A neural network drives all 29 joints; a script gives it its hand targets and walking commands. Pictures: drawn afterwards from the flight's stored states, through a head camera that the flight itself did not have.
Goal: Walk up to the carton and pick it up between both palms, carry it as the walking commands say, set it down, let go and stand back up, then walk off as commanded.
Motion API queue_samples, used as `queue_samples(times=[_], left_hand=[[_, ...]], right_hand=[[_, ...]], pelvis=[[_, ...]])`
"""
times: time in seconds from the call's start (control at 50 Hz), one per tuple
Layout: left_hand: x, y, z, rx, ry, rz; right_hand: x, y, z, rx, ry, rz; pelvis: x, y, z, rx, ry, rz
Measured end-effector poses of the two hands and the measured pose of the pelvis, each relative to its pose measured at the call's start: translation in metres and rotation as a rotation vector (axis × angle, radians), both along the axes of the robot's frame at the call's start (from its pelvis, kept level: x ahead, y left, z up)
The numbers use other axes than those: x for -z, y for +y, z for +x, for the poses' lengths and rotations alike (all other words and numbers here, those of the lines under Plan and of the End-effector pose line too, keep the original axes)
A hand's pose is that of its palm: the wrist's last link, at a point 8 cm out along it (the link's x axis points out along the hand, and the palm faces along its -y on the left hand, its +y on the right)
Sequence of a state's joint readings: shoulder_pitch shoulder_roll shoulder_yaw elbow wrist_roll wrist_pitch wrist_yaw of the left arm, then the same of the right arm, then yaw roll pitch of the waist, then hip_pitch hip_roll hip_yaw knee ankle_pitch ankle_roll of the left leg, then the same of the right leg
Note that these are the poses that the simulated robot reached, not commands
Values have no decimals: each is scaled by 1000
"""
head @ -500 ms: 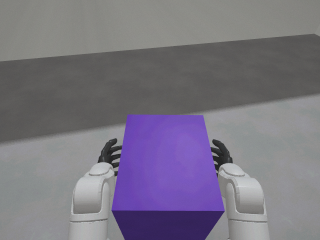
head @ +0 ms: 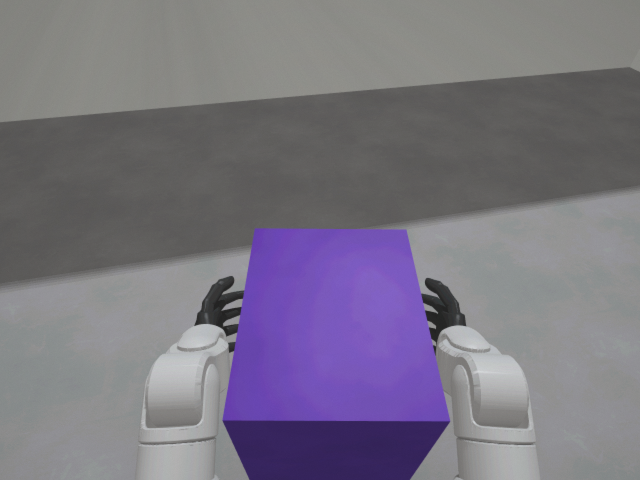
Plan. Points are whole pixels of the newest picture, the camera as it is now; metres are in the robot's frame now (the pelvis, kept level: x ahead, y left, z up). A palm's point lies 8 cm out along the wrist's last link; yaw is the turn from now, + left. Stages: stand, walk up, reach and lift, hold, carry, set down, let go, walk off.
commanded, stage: carry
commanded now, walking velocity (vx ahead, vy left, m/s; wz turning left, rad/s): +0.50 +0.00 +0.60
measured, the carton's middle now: (328, 371) +0.27 +0.00 +0.00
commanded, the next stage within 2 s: none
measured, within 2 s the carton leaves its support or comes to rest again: neither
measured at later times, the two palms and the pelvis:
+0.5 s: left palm (173, 273) +0.36 +0.21 +0.09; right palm (377, 246) +0.41 -0.07 +0.09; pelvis +0.12 +0.02 +0.00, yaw +10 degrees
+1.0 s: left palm (121, 176) +0.59 +0.36 +0.07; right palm (268, 145) +0.72 +0.12 +0.06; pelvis +0.42 +0.12 -0.02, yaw +25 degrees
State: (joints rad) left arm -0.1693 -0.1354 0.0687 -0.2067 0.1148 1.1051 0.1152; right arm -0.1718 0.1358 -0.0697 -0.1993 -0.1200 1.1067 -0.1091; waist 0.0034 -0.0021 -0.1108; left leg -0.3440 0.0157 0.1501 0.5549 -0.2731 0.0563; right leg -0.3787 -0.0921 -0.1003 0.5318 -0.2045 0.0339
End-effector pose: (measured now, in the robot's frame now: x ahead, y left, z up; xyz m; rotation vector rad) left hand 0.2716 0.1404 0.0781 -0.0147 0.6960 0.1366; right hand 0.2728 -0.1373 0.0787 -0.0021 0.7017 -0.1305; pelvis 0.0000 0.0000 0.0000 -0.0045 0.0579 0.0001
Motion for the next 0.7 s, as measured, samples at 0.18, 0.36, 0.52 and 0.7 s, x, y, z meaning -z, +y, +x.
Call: queue_samples(times=[0.18, 0.36, 0.52, 0.7], left_hand=[[-19, 8, 3, -34, -14, 1], [-16, 32, 40, -119, 22, -8], [-9, 68, 98, -196, 48, -10], [-11, 93, 176, -293, 43, 36]], right_hand=[[-20, 9, 13, -31, -15, 5], [-19, 35, 74, -116, 22, -3], [-9, 74, 150, -185, 47, 4], [1, 105, 255, -275, 47, 56]], pelvis=[[-7, -1, 18, -39, 2, -6], [-4, 1, 69, -132, 17, -16], [-3, 20, 132, -185, 55, -6], [-3, 22, 222, -348, 55, 4]])
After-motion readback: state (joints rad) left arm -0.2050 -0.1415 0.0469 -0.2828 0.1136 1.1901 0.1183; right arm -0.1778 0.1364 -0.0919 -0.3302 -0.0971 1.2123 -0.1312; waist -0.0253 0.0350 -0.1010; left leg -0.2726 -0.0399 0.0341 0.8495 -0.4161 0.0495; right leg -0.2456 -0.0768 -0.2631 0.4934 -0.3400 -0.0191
